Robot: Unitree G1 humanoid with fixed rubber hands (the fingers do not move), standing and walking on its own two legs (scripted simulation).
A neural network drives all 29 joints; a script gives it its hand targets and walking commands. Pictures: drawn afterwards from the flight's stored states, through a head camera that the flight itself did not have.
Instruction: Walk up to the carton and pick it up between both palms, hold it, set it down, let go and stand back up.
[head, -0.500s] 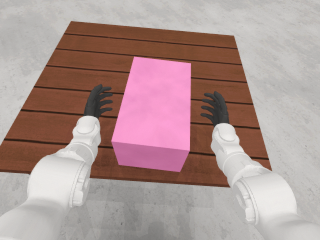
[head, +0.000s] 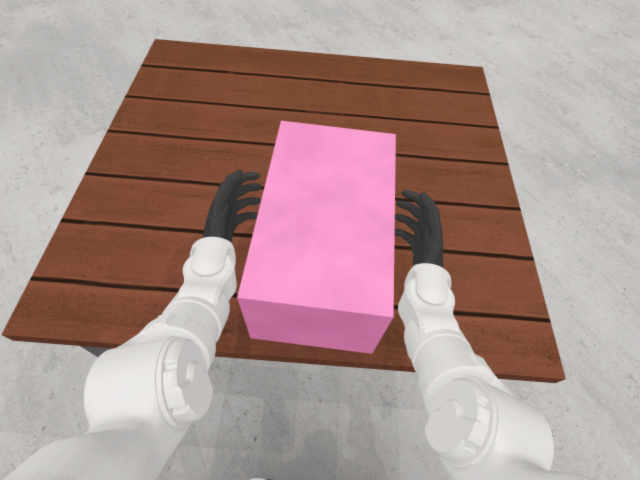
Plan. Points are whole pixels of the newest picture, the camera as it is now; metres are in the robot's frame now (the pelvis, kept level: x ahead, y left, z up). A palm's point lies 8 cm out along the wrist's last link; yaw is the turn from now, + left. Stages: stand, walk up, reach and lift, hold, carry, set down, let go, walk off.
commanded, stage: reach and lift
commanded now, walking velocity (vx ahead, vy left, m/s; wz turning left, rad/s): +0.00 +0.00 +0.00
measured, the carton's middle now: (325, 233) +0.47 +0.02 -0.03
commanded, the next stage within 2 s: none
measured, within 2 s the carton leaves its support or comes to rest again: neither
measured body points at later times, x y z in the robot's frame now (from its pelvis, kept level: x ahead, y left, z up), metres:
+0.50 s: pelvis +0.02 -0.01 +0.02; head +0.10 +0.03 +0.46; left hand +0.43 +0.16 +0.03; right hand +0.41 -0.11 +0.03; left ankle +0.01 +0.11 -0.72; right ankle +0.01 -0.13 -0.72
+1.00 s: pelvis +0.02 -0.01 +0.02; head +0.10 +0.03 +0.46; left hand +0.43 +0.16 +0.03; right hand +0.41 -0.11 +0.03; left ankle +0.01 +0.10 -0.72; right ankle +0.01 -0.13 -0.72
